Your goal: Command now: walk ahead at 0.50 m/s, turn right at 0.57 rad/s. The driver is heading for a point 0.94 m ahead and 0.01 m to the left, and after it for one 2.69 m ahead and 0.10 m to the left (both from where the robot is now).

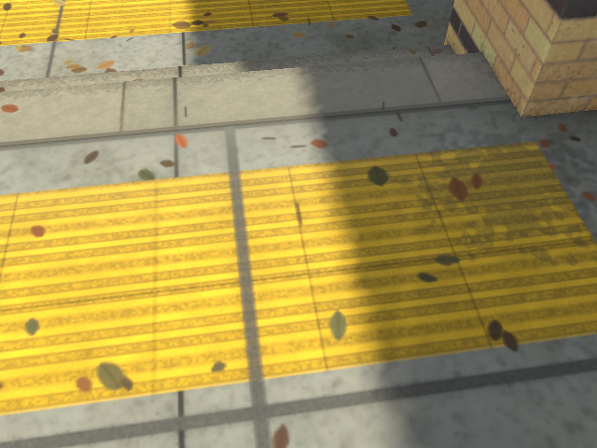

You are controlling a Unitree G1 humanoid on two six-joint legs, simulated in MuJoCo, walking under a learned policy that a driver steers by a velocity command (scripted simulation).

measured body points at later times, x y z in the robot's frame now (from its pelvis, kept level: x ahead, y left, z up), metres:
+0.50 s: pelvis +0.27 -0.05 +0.00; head +0.29 -0.07 +0.45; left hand +0.33 +0.22 -0.12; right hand +0.38 -0.33 -0.11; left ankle +0.47 +0.05 -0.69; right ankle +0.16 -0.09 -0.74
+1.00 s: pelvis +0.55 -0.06 +0.01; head +0.58 -0.04 +0.46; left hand +0.73 +0.19 -0.10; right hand +0.55 -0.34 -0.11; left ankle +0.50 +0.00 -0.74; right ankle +0.70 -0.24 -0.68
